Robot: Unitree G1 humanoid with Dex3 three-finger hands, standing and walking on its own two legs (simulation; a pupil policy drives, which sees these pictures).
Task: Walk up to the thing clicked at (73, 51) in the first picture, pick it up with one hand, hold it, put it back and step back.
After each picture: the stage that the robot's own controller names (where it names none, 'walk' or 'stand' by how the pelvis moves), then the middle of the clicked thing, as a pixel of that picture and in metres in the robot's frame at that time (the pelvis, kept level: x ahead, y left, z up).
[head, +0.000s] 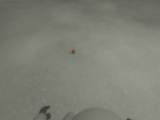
stand; (73, 50) +1.32 +0.35 -0.72
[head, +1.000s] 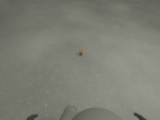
walk; (81, 52) +1.22 +0.16 -0.70
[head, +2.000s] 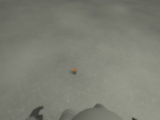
walk; (74, 71) +0.76 +0.18 -0.71
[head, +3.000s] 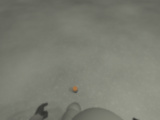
walk; (75, 89) +0.44 +0.20 -0.70
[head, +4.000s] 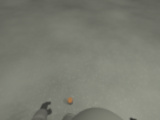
stand; (70, 101) +0.32 +0.21 -0.72
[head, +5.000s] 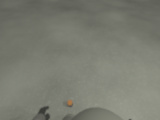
stand; (70, 103) +0.30 +0.20 -0.72
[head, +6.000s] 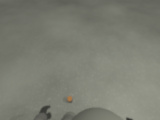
stand; (70, 99) +0.31 +0.22 -0.72
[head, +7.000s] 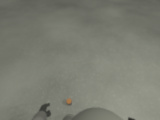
stand; (69, 102) +0.30 +0.22 -0.72
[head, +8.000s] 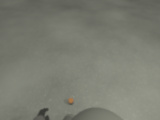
stand; (71, 101) +0.32 +0.19 -0.73
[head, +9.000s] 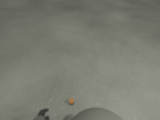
stand; (71, 101) +0.32 +0.18 -0.73
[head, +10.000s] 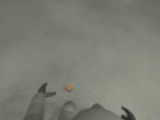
go down; (69, 88) +0.36 +0.18 -0.68
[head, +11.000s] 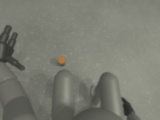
go down; (62, 61) +0.43 +0.20 -0.29
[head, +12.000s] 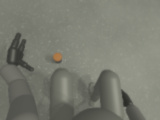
close in; (58, 58) +0.42 +0.21 -0.27
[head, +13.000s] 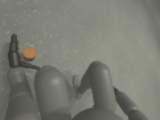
close; (29, 54) +0.42 +0.25 -0.22
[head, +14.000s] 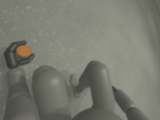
close; (24, 53) +0.41 +0.25 -0.22
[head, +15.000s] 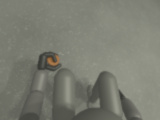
lift; (53, 62) +0.35 +0.25 -0.11
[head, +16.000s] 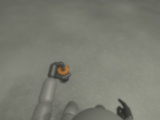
hold; (63, 74) +0.32 +0.17 +0.02
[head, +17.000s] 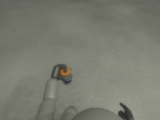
hold; (66, 76) +0.31 +0.16 -0.01
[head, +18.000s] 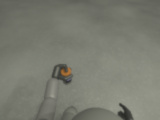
hold; (66, 76) +0.32 +0.16 -0.01
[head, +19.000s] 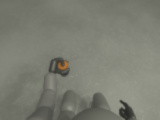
crouch; (63, 69) +0.36 +0.17 -0.07
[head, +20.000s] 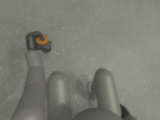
lower; (44, 44) +0.49 +0.24 -0.10
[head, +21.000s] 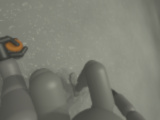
lower; (16, 50) +0.43 +0.28 -0.23
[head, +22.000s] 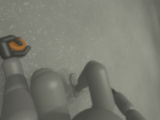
lower; (19, 48) +0.44 +0.27 -0.23
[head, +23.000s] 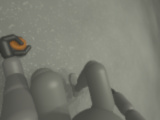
lower; (19, 48) +0.44 +0.27 -0.23
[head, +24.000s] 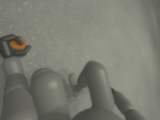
lower; (19, 48) +0.44 +0.27 -0.23
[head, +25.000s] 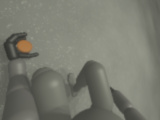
open; (23, 49) +0.43 +0.24 -0.24
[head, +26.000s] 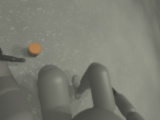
stand; (34, 50) +0.43 +0.24 -0.24
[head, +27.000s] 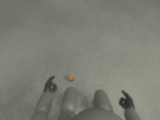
stand; (71, 78) +0.41 +0.16 -0.55
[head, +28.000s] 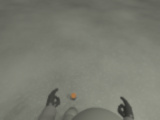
stand; (73, 96) +0.38 +0.15 -0.67
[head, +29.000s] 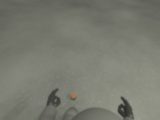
stand; (73, 96) +0.37 +0.15 -0.67
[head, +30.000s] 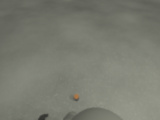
stand; (76, 97) +0.39 +0.15 -0.72
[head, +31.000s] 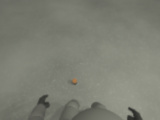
walk; (74, 81) +0.44 +0.15 -0.70
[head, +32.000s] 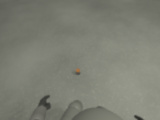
walk; (78, 71) +0.66 +0.19 -0.70
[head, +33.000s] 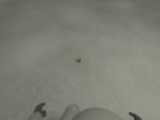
stand; (79, 59) +0.99 +0.19 -0.70
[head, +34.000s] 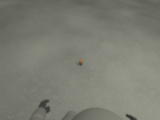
stand; (80, 62) +1.02 +0.13 -0.72
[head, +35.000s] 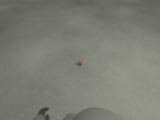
stand; (80, 62) +1.02 +0.16 -0.73
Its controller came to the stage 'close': yes
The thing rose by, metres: 0.71
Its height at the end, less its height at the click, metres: +0.00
